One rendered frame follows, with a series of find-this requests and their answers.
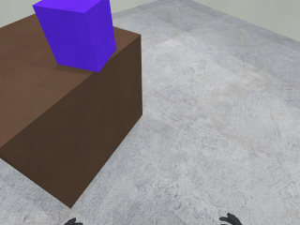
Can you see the pedestal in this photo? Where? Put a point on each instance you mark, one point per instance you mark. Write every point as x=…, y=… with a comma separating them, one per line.
x=59, y=125

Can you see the carton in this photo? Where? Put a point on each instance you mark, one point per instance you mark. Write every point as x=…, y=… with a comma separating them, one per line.
x=79, y=32

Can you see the right robot hand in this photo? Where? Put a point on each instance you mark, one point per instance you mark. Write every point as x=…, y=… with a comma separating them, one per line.
x=232, y=219

